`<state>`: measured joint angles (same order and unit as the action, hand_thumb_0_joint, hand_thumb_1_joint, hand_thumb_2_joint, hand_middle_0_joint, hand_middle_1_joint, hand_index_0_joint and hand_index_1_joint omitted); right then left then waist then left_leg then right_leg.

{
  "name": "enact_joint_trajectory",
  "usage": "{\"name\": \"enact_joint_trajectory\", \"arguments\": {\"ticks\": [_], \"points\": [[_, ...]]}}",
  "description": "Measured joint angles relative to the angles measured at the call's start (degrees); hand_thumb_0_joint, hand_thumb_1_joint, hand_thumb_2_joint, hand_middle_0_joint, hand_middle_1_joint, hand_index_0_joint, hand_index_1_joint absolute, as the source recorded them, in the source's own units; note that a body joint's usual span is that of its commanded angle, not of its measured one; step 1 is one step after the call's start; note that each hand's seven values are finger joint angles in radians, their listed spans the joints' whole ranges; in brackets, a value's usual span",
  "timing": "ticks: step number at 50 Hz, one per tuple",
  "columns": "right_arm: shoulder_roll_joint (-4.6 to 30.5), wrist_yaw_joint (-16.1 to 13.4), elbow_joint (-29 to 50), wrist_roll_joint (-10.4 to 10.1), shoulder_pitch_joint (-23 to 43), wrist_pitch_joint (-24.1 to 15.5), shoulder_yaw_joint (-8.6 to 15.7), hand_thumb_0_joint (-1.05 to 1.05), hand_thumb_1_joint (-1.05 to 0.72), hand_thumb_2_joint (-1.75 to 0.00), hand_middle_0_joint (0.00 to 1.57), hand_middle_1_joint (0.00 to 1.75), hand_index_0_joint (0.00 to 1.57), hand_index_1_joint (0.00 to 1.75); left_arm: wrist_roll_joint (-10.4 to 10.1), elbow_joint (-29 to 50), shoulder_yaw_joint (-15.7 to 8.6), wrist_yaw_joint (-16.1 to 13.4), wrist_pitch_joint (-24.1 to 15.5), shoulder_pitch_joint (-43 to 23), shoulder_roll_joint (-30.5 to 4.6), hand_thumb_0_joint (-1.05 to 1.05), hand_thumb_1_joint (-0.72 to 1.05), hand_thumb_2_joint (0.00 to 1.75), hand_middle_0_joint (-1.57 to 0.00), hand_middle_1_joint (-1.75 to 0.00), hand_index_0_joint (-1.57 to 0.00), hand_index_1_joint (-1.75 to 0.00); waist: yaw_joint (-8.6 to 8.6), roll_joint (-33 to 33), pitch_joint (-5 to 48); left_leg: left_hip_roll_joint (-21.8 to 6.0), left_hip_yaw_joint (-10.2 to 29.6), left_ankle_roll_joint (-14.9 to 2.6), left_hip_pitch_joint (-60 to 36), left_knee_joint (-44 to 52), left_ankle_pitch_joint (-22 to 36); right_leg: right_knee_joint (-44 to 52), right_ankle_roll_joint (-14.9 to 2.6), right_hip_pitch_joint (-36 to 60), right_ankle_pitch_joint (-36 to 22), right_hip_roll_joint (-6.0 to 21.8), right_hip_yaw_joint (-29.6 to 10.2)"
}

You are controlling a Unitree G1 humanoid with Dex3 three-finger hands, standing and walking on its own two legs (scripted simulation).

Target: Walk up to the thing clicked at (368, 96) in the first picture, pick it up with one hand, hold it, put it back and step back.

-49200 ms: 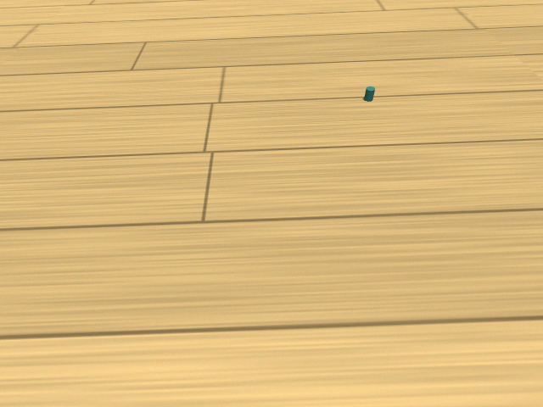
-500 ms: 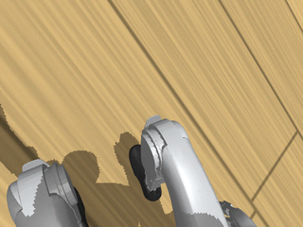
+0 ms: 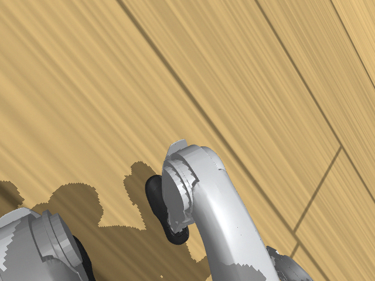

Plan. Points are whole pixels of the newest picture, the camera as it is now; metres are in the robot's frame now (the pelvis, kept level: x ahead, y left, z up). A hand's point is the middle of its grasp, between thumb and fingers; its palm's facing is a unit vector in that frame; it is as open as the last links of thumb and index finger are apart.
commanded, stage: rest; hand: left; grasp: from above
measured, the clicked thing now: out of the picture +0.53 +0.31 -0.27
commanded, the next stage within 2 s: open in 0.42 s
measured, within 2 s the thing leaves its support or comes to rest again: rests again in 0.04 s
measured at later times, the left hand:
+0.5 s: hand out of the picture +0.52 +0.31 -0.23, palm faces -0.44 -0.12 -0.89, open 7.8 cm
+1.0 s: hand out of the picture +0.52 +0.31 -0.24, palm faces -0.44 -0.12 -0.89, open 11.4 cm
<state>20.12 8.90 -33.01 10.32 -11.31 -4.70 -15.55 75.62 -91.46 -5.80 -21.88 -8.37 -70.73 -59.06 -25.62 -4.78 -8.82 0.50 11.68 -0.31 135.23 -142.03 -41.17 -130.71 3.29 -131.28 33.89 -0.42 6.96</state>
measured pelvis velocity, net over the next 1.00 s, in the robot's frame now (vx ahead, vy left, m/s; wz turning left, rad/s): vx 0.00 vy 0.00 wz -0.04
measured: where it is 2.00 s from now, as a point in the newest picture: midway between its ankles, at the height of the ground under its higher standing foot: (131, 251)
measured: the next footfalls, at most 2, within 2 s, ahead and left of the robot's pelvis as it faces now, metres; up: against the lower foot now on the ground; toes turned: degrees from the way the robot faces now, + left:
none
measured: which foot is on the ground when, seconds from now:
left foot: down 0.00-1.00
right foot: down 0.00-1.00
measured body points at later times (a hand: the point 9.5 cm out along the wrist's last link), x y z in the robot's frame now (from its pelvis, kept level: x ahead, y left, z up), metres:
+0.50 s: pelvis +0.00 +0.00 -0.01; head +0.30 +0.11 +0.31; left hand +0.54 +0.31 -0.18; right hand +0.00 -0.25 -0.05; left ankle +0.06 +0.12 -0.29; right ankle +0.13 -0.13 -0.29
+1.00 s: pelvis +0.00 +0.00 +0.00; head +0.30 +0.11 +0.31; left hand +0.54 +0.31 -0.18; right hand +0.00 -0.25 -0.05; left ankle +0.06 +0.12 -0.29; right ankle +0.13 -0.13 -0.29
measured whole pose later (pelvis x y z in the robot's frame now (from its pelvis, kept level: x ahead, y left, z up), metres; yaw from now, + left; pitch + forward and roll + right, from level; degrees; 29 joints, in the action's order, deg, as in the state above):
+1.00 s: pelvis +0.00 +0.00 +0.00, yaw -2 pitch +32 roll -16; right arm 20.0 9.6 -33.7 11.5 -9.6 -5.7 -20.0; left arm 74.1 -92.6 -5.1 -23.3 -8.5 -70.7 -63.6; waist -26.9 -5.5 -10.3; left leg 0.1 13.3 -0.8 136.2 -143.5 -41.4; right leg -130.5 3.8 -131.4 33.2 -1.0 8.4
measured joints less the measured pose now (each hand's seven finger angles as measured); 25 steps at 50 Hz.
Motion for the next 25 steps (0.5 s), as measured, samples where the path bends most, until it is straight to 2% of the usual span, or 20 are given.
{"name": "enact_joint_trajectory", "arguments": {"ticks": [4,15,25], "points": [[0.35,0.13,-0.09,0.28,-0.26,-0.23,-0.35,0.0,-0.9,-0.9,0.2,0.3,0.2,0.3,0.05,-0.01,0.66,-0.41,0.02,-0.11,-0.66,-0.03,0.27,0.32,-0.79,-0.6,-0.86,-0.54,-0.12,-0.49,-0.36,-0.09,0.2,-0.05,0.14,-0.29,-0.03,-0.05,0.01,-0.07,-0.14,-0.14,0.17],[0.6,0.35,-0.53,0.95,0.43,-0.96,-1.72,0.0,-0.9,-0.9,0.2,0.3,0.2,0.3,0.33,-1.51,-0.53,-1.54,-0.33,0.2,-2.71,-0.02,0.27,0.36,-0.77,-0.62,-0.84,-0.57,-1.15,-1.01,-1.2,-0.13,0.82,-0.28,0.12,-0.88,-0.03,0.02,0.34,0.36,-0.38,-0.33,0.7],[0.45,0.27,-0.81,1.09,0.91,-1.34,-3.16,0.0,-0.9,-0.9,0.2,0.3,0.2,0.3,0.12,-3.27,0.23,-2.38,-0.89,-0.44,-3.88,-0.02,0.26,0.39,-0.76,-0.63,-0.83,-0.58,-1.42,-1.06,-1.31,-0.42,1.12,-0.7,0.61,-1.5,0.18,0.02,0.46,0.11,-0.93,-0.72,0.97]]}}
